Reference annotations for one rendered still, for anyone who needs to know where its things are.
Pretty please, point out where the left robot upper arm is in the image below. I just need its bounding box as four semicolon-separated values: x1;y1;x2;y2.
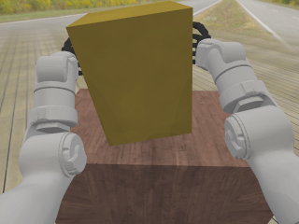
0;132;87;224

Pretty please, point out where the carton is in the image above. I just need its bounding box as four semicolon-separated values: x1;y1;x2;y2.
65;0;193;147

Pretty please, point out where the pedestal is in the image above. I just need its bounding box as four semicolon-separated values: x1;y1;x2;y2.
55;88;297;224

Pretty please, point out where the robot left hand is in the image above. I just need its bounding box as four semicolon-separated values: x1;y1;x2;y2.
61;37;83;76

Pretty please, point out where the right robot upper arm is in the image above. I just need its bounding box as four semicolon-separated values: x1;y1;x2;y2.
224;105;299;224

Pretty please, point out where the left robot forearm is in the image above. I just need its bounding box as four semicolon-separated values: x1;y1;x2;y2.
19;50;79;172

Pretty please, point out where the right robot forearm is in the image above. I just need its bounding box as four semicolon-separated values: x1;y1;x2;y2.
195;38;295;145

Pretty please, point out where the robot right hand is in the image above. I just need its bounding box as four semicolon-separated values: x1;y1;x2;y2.
192;21;211;64

